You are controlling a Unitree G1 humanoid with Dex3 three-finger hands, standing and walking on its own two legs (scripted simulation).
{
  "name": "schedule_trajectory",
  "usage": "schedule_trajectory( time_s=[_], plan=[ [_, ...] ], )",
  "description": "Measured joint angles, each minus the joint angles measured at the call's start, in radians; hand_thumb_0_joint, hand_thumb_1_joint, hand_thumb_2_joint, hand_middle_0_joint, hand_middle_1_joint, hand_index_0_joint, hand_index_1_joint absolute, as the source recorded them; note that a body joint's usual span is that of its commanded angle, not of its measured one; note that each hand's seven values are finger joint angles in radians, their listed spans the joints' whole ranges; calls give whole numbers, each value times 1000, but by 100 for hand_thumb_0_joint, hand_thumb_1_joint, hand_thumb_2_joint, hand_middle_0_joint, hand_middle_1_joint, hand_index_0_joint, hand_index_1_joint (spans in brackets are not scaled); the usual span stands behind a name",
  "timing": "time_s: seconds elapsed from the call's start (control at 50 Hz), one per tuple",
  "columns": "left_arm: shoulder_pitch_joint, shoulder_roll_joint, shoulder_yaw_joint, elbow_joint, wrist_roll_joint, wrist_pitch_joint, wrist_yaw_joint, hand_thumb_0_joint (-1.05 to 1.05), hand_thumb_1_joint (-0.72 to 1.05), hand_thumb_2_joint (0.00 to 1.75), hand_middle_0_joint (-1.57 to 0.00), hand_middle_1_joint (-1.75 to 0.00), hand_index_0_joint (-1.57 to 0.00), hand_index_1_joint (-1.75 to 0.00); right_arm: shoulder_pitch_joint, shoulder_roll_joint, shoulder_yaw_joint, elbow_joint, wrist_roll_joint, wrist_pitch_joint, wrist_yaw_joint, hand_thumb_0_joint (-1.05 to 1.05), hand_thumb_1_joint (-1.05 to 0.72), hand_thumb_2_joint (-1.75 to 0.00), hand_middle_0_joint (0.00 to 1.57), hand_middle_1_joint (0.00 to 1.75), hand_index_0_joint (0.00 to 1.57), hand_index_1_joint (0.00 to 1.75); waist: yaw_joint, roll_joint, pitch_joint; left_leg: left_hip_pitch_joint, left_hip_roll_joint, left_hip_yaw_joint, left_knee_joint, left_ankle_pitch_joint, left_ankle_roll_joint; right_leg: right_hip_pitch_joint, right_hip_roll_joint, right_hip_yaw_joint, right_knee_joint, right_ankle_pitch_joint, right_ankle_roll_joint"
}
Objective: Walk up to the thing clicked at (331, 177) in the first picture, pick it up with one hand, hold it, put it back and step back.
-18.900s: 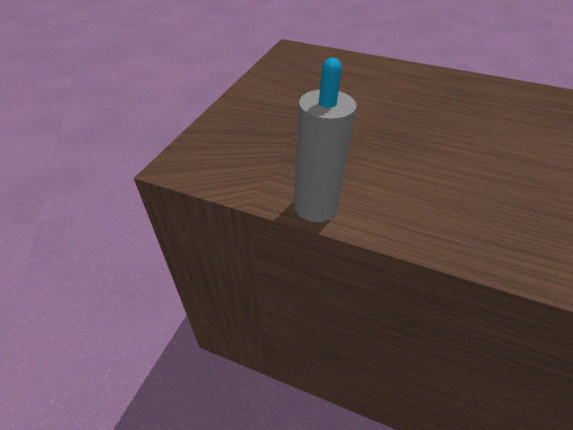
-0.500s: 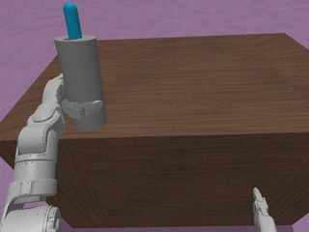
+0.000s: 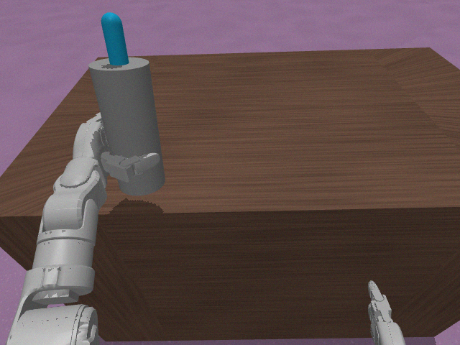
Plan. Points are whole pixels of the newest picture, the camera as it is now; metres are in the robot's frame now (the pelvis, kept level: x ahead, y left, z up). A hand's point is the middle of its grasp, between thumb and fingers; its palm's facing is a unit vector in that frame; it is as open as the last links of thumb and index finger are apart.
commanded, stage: crouch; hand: left
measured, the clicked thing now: (129, 112) +0.43 +0.14 +0.24
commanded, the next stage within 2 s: lower in 0.06 s
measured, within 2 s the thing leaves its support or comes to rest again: rests again in 1.90 s
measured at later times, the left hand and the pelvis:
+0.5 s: hand (140, 160) +0.42 +0.15 +0.15, palm faces +0.08 -1.00 -0.03, open 11.4 cm; pelvis -0.01 +0.00 +0.00, yaw +0 degrees
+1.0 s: hand (142, 167) +0.43 +0.15 +0.13, palm faces +0.09 -1.00 +0.00, open 11.4 cm; pelvis -0.01 +0.00 -0.01, yaw +0 degrees
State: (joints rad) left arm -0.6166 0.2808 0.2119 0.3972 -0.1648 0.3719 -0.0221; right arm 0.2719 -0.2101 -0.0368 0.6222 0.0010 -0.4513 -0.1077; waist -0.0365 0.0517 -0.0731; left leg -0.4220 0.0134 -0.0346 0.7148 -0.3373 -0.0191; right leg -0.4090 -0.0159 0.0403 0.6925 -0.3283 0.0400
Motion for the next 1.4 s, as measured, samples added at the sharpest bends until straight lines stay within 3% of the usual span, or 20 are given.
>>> schedule_trajectory(
  time_s=[0.16,0.3,0.46,0.78,0.98,1.18,1.4],
  plan=[
    [20,-9,3,-11,5,-28,17,-1,-56,115,-68,-105,-62,-101,-11,4,-2,-15,-1,30,3,-2,54,-5,6,5,6,5,-6,-3,3,4,1,-3,-4,-2,0,6,1,-3,-6,-1,-1],
    [-12,-3,2,77,12,-70,10,-1,-57,116,-67,-105,-62,-101,-14,9,5,-17,1,54,16,-2,53,-6,6,5,6,5,-6,-9,-5,1,0,-4,-8,4,-2,1,0,-5,-5,1,-2],
    [-29,1,-2,198,20,-154,-4,-1,-57,116,-67,-105,-62,-101,-5,6,5,-29,2,81,39,-2,52,-6,6,5,6,5,-17,-16,6,-16,0,0,-12,17,-2,-20,0,0,-4,13,-3],
    [-44,8,6,347,26,-332,10,-1,-57,116,-67,-105,-62,-101,-15,4,11,-92,5,179,35,-2,52,-6,6,5,6,5,-44,-34,6,-68,9,2,17,13,-4,-71,10,3,18,16,-5],
    [-72,9,9,409,21,-416,-2,-1,-57,115,-69,-104,-63,-99,9,10,16,-142,5,241,41,-2,52,-6,6,5,6,5,-36,-38,1,-98,7,0,36,9,-3,-100,9,1,34,12,-4],
    [-86,5,4,412,19,-447,8,-1,-55,82,-76,-87,-71,-84,21,10,15,-180,6,277,38,-2,51,-5,6,5,6,5,-32,-43,0,-109,6,-1,42,8,-2,-109,8,1,38,13,-3],
    [-132,8,16,449,25,-473,5,0,-61,46,-63,-60,-63,-60,35,10,8,-188,3,307,51,-2,51,-5,6,5,6,5,-31,-44,-4,-115,7,5,36,10,0,-116,9,6,30,17,-1]
  ],
)
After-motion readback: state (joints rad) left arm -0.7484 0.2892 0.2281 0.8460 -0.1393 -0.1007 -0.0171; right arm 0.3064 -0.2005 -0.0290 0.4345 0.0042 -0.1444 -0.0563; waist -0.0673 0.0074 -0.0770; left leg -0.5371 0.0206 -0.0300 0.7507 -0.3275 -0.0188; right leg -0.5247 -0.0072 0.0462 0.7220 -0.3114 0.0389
